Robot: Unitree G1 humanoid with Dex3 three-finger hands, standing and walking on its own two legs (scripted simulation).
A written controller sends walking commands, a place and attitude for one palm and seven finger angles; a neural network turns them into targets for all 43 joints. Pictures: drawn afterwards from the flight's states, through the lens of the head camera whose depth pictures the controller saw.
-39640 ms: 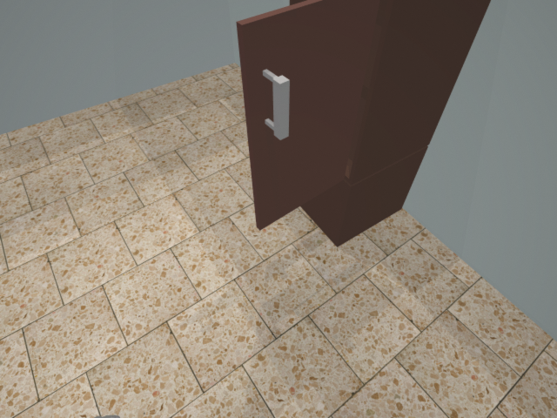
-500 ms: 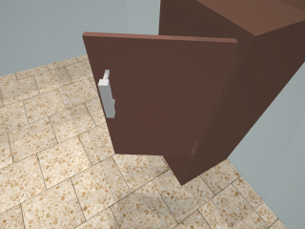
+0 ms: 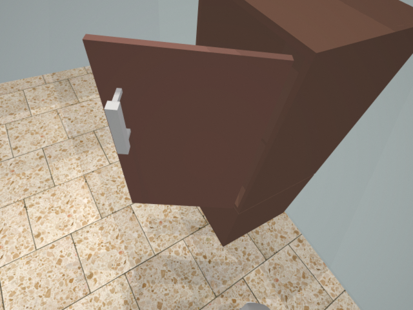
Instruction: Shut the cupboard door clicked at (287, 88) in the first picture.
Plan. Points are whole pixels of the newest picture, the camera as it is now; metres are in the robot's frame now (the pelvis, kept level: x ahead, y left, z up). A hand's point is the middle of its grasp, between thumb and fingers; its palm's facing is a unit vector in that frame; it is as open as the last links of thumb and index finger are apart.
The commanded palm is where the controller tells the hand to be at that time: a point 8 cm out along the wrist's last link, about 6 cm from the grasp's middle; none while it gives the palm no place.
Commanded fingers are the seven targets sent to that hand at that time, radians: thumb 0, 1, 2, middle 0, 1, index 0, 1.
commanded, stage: come to a stop and stand still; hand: left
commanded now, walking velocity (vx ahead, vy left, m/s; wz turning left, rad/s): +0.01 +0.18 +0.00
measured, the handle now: (121, 122) +0.45 +0.21 +0.08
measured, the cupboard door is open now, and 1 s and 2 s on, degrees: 60 60 60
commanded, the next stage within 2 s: look again from close up in 1.08 s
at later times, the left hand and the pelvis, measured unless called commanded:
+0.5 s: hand out of the picture +0.02 +0.19 -0.21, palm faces +0.07 -0.97 -0.21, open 7.3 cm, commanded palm none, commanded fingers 0.00 0.90 0.90 -0.20 -0.30 -0.20 -0.30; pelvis -0.01 -0.01 -0.02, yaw +1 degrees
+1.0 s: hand out of the picture -0.01 +0.22 -0.18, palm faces +0.00 -0.98 -0.22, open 7.4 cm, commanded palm none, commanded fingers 0.00 0.90 0.90 -0.20 -0.30 -0.20 -0.30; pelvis -0.01 +0.04 -0.01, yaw -1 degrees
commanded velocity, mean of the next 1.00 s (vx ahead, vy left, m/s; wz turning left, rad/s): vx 0.00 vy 0.08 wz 0.00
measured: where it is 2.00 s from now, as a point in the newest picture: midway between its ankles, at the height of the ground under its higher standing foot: outside the picture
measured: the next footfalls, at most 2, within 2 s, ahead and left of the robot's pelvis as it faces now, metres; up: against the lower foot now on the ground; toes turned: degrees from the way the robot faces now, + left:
right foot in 0.10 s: +0.06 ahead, -0.21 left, +0.00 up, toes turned -4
left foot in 0.42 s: +0.04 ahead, +0.06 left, +0.00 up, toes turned -1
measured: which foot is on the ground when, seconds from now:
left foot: down 0.00-0.10, up 0.12-0.40, down 0.42-1.00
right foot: up 0.00-0.08, down 0.10-0.60, up 0.62-0.78, down 0.80-1.00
